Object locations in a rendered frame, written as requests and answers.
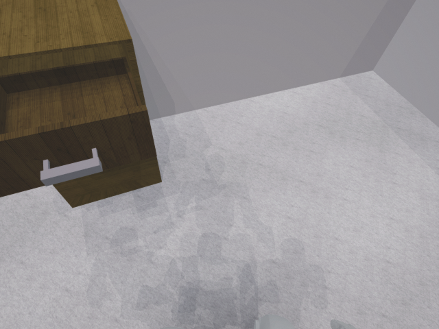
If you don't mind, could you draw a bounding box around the cabinet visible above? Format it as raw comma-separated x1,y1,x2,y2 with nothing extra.
0,0,162,208

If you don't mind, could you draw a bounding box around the drawer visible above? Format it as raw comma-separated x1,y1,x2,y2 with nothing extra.
0,57,157,197

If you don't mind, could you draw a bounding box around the handle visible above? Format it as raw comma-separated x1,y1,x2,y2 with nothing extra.
40,148,103,186

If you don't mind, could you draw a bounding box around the robot right thigh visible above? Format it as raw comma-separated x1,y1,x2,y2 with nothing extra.
254,314,295,329

